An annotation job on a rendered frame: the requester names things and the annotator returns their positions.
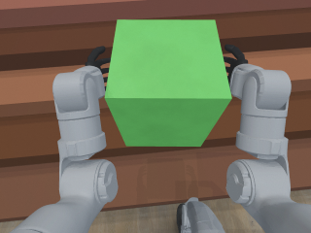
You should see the right robot thigh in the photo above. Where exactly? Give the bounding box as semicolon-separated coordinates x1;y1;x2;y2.
182;201;225;233

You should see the left robot upper arm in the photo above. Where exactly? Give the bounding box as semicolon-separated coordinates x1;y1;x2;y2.
9;159;119;233

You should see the robot right forearm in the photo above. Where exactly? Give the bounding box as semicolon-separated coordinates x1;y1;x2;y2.
229;63;292;192

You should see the robot left hand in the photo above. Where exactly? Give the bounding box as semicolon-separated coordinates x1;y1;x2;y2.
85;46;111;91

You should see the carton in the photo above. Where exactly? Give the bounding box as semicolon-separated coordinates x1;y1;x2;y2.
104;19;232;147

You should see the robot left forearm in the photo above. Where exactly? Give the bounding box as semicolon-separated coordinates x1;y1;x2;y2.
52;65;107;196

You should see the robot right shin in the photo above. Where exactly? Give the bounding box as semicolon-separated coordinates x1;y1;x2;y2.
181;197;199;233

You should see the robot right hand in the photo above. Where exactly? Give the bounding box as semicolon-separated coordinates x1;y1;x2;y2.
223;44;248;87

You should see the right robot upper arm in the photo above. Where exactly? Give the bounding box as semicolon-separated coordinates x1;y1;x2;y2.
225;159;311;233

